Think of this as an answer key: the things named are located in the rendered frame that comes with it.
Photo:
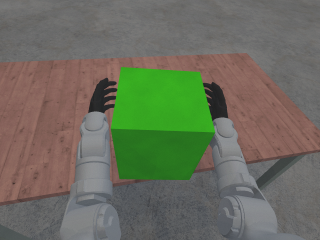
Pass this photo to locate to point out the right robot forearm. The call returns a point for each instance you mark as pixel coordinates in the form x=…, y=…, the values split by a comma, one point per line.
x=229, y=163

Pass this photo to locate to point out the left robot forearm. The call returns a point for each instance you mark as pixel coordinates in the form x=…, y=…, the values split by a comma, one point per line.
x=92, y=183

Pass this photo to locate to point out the robot left hand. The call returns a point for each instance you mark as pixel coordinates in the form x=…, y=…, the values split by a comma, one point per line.
x=97, y=103

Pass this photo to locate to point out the robot right hand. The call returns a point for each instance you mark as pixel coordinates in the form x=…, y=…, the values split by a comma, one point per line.
x=218, y=108

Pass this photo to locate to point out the left robot upper arm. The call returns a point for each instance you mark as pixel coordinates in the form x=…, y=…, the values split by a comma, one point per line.
x=94, y=222

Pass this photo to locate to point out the carton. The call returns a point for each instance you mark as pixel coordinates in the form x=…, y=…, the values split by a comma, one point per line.
x=161, y=124

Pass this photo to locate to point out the table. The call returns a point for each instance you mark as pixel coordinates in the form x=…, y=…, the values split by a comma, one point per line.
x=43, y=103

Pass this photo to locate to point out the right robot upper arm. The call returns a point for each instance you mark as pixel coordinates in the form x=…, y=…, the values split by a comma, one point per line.
x=247, y=218

